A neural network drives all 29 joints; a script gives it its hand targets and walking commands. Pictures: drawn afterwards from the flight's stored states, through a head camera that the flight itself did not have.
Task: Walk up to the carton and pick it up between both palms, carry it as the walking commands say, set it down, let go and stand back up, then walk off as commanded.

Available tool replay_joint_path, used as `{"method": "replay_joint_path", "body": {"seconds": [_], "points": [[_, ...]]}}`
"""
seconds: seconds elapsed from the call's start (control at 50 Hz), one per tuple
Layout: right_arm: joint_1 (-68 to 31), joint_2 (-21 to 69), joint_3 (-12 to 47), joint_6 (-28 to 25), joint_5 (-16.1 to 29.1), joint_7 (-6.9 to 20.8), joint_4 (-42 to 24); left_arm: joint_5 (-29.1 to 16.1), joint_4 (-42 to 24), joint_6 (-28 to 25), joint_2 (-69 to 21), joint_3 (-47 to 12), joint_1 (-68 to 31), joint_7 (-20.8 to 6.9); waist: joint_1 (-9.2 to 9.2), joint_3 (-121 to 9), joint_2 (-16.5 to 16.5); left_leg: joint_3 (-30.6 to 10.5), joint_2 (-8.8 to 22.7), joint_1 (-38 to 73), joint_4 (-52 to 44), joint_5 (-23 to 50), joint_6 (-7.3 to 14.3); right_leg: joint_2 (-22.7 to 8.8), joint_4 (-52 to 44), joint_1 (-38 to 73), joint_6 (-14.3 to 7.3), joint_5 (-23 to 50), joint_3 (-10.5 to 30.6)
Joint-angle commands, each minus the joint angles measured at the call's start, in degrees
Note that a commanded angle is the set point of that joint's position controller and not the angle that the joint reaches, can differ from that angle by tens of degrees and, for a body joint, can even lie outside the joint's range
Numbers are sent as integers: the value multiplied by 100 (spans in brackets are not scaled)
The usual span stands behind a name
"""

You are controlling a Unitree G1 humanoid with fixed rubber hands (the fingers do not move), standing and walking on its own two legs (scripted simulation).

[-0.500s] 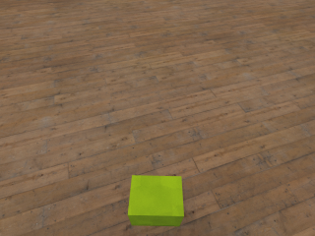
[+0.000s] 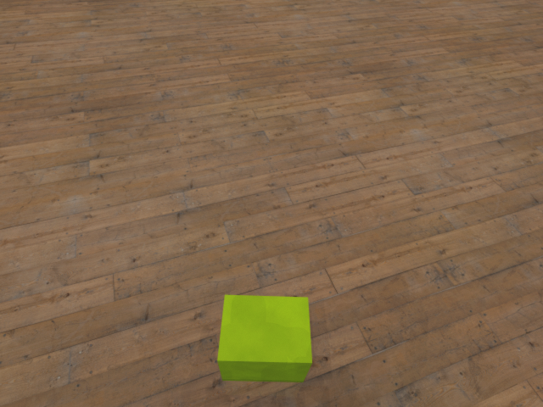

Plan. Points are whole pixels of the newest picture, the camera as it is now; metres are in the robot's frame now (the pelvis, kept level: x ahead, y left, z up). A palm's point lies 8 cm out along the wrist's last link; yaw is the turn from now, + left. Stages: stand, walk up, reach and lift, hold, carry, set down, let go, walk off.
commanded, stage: stand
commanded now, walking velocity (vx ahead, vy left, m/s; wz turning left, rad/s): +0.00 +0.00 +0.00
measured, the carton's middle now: (264, 339) +0.42 +0.00 -0.66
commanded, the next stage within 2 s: reach and lift in 0.30 s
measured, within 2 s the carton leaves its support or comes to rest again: neither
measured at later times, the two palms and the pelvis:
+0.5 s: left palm out of the picture +0.11 +0.23 -0.14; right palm out of the picture +0.12 -0.22 -0.13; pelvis -0.02 +0.00 -0.02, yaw -1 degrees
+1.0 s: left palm (131, 389) +0.18 +0.24 -0.18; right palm (385, 399) +0.16 -0.20 -0.18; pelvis -0.02 +0.02 -0.05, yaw -3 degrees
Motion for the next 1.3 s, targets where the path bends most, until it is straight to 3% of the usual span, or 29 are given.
{"method": "replay_joint_path", "body": {"seconds": [0.0,0.12,0.28,0.3,0.32,0.38,0.44,0.48,0.54,0.64,0.72,0.74,0.78,0.8,0.84,0.86,0.92,1.0,1.02,1.04,1.06,1.08,1.1,1.12,1.14,1.16,1.18,1.22,1.28], "points": [[146,-507,-167,-66,-132,-26,-126,58,-129,-67,515,107,220,-10,21,729,215,-285,182,-474,-1038,-182,290,-433,-1245,-206,57,-835,1125],[221,-511,-167,-63,-124,-8,-139,96,-248,-84,580,150,115,2,-55,572,-27,-138,152,-231,-811,-17,300,-536,-1293,-376,50,-909,1246],[198,-538,-212,-74,-106,-28,-155,71,-204,-89,603,138,97,23,-6,509,174,-180,212,-412,-874,-15,312,-481,-1077,-199,35,-572,1122],[-1813,-1220,119,163,519,-5,-2166,-838,-2214,124,1221,-414,-1914,-146,190,-963,-311,185,-533,-1565,237,-1580,545,115,213,-392,127,-2203,708],[-3823,-1093,-60,473,466,-7,-3657,-666,-3371,433,1475,-271,-3924,-114,-3,-454,-61,148,-413,-1919,192,-1969,474,101,239,-304,252,-2360,586],[-3491,-913,-40,1605,535,37,-2841,-467,-2712,1393,1255,-153,-3120,-86,210,234,575,38,-172,-2969,-34,-2674,582,-40,400,491,158,-2327,462],[-2045,-961,-215,2579,638,185,-2514,-531,-2807,2346,951,-310,-2225,-152,-108,158,700,-53,-88,-3039,-172,-2746,597,113,520,506,84,-1887,494],[-1521,-810,-271,2919,524,207,-2255,-219,-2428,2785,738,-208,-1775,-199,-179,334,575,-149,-222,-2798,16,-2102,685,207,440,274,108,-1462,531],[-1152,-752,-513,3074,10,181,-2477,45,-2262,2965,592,-23,-1077,-272,-101,257,-226,-168,-545,-2114,203,-891,613,277,143,-83,101,-823,637],[-1568,-440,-687,2328,-346,224,-2849,415,-2792,2180,524,316,-1599,-403,-258,-637,-555,-222,-711,-2402,963,645,603,243,807,-167,202,1411,818],[-2252,-350,-679,1369,-243,228,-3283,175,-3008,1260,269,488,-1668,-473,-140,-2067,-14,-279,-858,-2900,1610,1702,410,124,1647,-194,147,2851,927],[-2558,-451,-745,1104,-149,269,-3591,128,-3488,1015,294,631,-1999,-478,-143,-2655,163,-283,-861,-2877,1785,2091,316,90,1840,-289,136,3240,964],[-2211,-621,-899,843,-107,252,-3360,129,-3307,833,258,728,-1685,-391,-168,-3429,551,-343,-860,-2844,2025,2685,184,114,2209,-370,47,3674,897],[-2439,-604,-936,739,-10,270,-3566,38,-3512,725,220,713,-1792,-366,-128,-3773,296,-326,-824,-3261,2131,2571,179,129,2458,-362,104,3946,893],[-2147,-881,-1192,709,-100,225,-3427,7,-3372,693,357,717,-1957,-295,-294,-4155,183,-275,-848,-3465,2173,2275,82,231,2539,-272,142,3771,786],[-2088,-778,-1006,716,63,264,-3389,64,-3536,695,512,917,-1923,-228,-75,-4361,296,-321,-853,-3363,2216,2498,75,250,2599,-527,143,3521,746],[-2394,-988,-1022,817,124,318,-3612,-185,-3838,820,686,901,-2313,-150,-89,-4257,281,-258,-824,-3309,2189,1660,104,299,2441,-1215,138,2140,659],[-3668,-1345,-1228,1121,42,350,-3677,-225,-3907,1184,638,830,-3434,-108,-106,-2898,173,-94,-715,-3926,2060,-507,46,318,2100,-2198,130,-512,501],[-3762,-1384,-1292,1278,42,359,-3404,-331,-3784,1348,439,682,-3599,-114,-244,-2600,160,-146,-664,-3993,1982,-962,67,313,2177,-2368,113,-1029,483],[-3969,-1319,-1211,1381,108,363,-3405,-367,-3748,1444,506,717,-3657,-132,-119,-2330,210,-114,-663,-4037,1930,-1360,98,275,2049,-2293,73,-1514,509],[-4154,-1484,-1379,1465,82,370,-3356,-332,-4075,1515,668,775,-4023,-87,-183,-2377,131,-166,-602,-3938,1966,-1560,103,264,2161,-2397,97,-1723,463],[-4456,-1332,-1288,1580,135,341,-3293,-211,-3748,1621,825,839,-4303,-117,-78,-2117,225,-59,-640,-4090,2037,-1637,103,219,1974,-2389,99,-1908,540],[-4590,-1375,-1390,1598,132,334,-3124,-353,-3857,1660,673,711,-4674,-112,-229,-2001,314,-115,-619,-4092,1966,-1833,100,229,2085,-2404,82,-1973,467],[-4929,-1474,-1505,1635,1,332,-3041,-269,-3863,1690,799,852,-4918,-73,-206,-2286,122,-208,-584,-4096,2052,-1750,91,246,2120,-2420,85,-1880,484],[-5360,-1403,-1506,1644,50,318,-2870,-234,-3798,1695,861,843,-5537,-66,-177,-2196,417,-240,-592,-4127,2086,-1947,80,225,2260,-2764,106,-1984,454],[-5738,-1389,-1407,1694,35,284,-2721,-258,-3268,1768,928,916,-5558,-85,-55,-2041,101,-158,-662,-4445,2285,-1808,120,211,2168,-2650,98,-2088,543],[-5660,-1373,-1585,1726,-85,256,-2459,-163,-3267,1788,827,846,-5712,-61,-272,-2138,-5,-187,-617,-4410,2301,-1761,137,199,2231,-2742,144,-1995,544],[-5769,-1286,-1612,1712,-19,174,-2148,-176,-2853,1744,963,939,-5838,-68,-194,-2248,215,-157,-668,-4548,2319,-1874,131,206,2284,-2778,166,-1997,532],[-6511,-1393,-1755,1551,6,88,-2113,-238,-2641,1586,1025,1152,-6605,-13,-276,-2851,-95,-158,-669,-4623,2459,-1654,175,242,2400,-2760,265,-1728,615]]}}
